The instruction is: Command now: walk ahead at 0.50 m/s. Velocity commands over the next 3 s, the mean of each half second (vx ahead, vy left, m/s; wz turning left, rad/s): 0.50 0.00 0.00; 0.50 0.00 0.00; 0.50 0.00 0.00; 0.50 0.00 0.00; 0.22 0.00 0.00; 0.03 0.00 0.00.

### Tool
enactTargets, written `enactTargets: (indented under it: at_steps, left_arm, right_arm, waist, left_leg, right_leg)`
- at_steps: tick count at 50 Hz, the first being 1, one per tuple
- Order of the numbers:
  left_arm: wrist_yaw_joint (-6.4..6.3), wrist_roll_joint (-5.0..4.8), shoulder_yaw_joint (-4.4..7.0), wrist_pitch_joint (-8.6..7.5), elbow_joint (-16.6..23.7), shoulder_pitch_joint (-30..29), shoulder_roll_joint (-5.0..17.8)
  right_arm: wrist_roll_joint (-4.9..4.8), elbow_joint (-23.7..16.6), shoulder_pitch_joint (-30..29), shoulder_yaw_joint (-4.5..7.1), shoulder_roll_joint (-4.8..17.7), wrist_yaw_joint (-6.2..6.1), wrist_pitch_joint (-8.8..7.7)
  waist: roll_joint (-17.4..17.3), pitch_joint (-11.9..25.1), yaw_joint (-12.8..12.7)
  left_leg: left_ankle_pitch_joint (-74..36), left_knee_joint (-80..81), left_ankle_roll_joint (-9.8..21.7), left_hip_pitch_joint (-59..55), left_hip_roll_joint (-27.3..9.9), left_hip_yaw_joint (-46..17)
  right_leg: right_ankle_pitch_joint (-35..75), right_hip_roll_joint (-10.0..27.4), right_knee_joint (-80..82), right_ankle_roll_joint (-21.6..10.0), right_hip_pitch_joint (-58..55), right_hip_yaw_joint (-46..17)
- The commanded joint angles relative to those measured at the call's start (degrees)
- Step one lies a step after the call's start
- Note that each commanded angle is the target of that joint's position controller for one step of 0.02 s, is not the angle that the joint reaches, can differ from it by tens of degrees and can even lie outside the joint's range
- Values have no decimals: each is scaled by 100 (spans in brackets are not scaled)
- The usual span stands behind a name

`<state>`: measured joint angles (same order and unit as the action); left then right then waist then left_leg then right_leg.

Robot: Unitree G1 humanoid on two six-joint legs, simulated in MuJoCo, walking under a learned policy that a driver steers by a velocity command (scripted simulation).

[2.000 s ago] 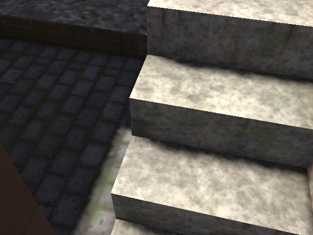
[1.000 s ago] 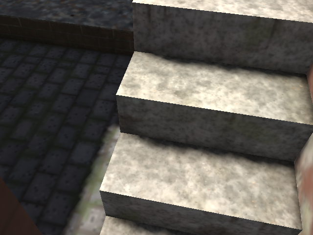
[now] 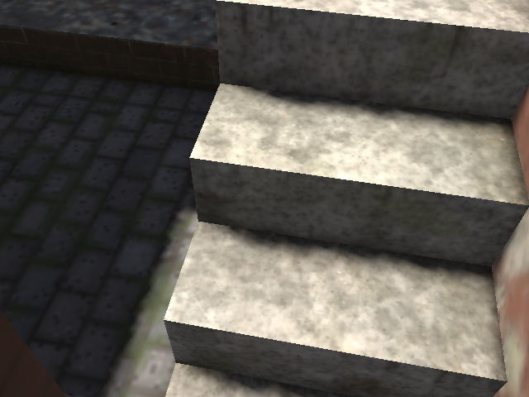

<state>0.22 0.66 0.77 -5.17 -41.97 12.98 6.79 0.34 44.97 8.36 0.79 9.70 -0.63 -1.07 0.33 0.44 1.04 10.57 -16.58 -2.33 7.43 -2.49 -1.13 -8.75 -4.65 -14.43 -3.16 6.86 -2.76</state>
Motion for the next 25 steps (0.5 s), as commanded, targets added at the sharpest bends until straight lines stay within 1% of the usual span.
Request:
enactTargets:
  at_steps: [1, 13, 25]
  left_arm:
    - [-4, 0, 100, -84, 446, -56, 305]
    - [17, 7, 183, -81, 665, -71, 221]
    - [34, 10, 217, -79, 755, -100, 179]
  right_arm:
    - [1, -442, -205, 138, 472, -12, -75]
    - [5, -635, -198, 226, 373, -5, -53]
    - [11, -719, -201, 263, 322, 2, -43]
  waist:
    - [-2, 326, 2]
    - [-4, 343, 4]
    - [-3, 349, 4]
  left_leg:
    - [-872, 148, 104, 157, -361, -247]
    - [-851, 113, 94, 170, -340, -229]
    - [-844, 82, 85, 173, -330, -218]
  right_leg:
    - [1311, 761, 52, 146, -373, -581]
    - [1271, 739, 34, 161, -342, -562]
    - [1246, 730, 5, 171, -318, -548]
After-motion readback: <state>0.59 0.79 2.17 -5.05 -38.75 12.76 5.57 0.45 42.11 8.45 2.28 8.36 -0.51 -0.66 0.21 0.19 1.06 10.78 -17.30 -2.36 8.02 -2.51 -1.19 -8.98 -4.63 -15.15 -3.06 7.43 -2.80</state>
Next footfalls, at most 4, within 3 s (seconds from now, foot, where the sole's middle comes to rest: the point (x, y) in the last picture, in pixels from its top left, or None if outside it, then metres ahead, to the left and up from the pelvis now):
none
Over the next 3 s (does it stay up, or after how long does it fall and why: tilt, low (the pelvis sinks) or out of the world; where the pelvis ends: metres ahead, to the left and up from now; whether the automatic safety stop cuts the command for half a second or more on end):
stays up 0.00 0.01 -0.01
